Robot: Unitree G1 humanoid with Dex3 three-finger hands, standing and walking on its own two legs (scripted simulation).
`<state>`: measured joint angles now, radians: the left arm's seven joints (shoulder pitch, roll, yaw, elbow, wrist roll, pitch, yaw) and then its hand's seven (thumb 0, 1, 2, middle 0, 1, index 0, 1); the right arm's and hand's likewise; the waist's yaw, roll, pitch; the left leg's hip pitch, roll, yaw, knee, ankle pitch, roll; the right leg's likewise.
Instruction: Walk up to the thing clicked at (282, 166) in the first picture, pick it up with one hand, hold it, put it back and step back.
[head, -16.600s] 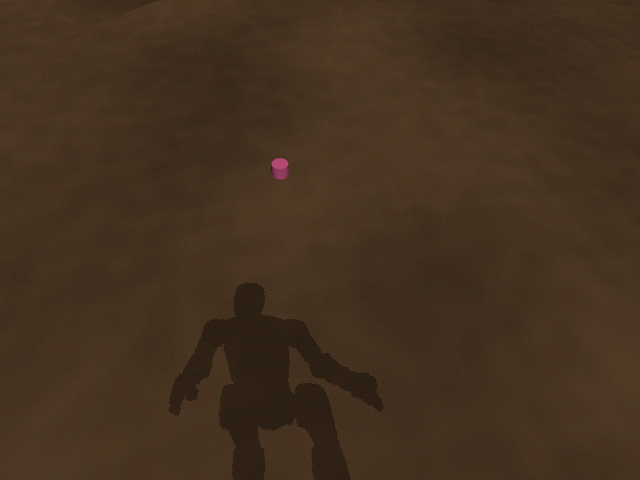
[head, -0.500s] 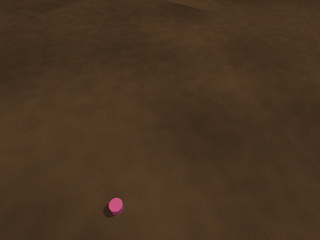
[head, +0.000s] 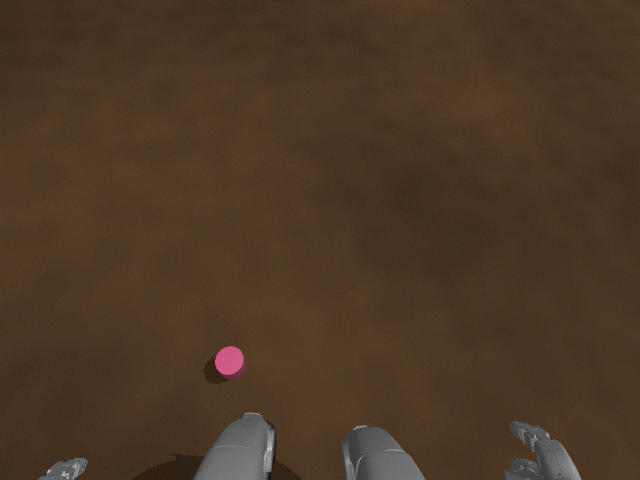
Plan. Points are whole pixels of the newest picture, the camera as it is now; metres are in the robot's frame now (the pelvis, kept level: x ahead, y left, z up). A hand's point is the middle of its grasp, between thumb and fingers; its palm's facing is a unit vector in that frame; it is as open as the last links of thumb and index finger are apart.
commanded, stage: walk up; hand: left
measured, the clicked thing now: (230, 363) +0.40 +0.22 -0.71
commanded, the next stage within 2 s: none
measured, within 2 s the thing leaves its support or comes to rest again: neither
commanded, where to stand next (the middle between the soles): +0.02 -0.02 m, yaw +0 degrees
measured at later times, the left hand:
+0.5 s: hand out of the picture -0.04 +0.22 -0.11, palm faces -0.04 -0.91 -0.42, open 7.3 cm
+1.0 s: hand out of the picture +0.00 +0.27 -0.14, palm faces +0.01 -0.94 -0.35, open 7.3 cm
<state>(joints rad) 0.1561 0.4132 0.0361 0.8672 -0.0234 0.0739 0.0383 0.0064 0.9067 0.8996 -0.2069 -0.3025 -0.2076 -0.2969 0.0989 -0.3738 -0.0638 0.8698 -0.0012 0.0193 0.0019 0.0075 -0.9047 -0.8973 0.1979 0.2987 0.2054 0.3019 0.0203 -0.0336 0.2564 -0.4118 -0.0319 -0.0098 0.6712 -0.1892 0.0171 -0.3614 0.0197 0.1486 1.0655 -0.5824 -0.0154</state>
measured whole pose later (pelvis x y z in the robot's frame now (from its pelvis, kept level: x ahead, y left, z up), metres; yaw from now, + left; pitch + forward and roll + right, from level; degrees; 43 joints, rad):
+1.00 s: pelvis -0.06 -0.02 +0.02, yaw +0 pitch -5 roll +1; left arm 0.29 0.46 0.09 0.83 -0.01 0.06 -0.04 0.01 0.91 0.90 -0.20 -0.30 -0.21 -0.30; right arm 0.32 -0.40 -0.03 0.82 -0.02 -0.06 -0.02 0.01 -0.90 -0.90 0.20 0.30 0.21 0.30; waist 0.01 -0.09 0.13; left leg -0.23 0.01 0.01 0.60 -0.29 0.01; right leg -0.53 -0.02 0.13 1.08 -0.39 0.00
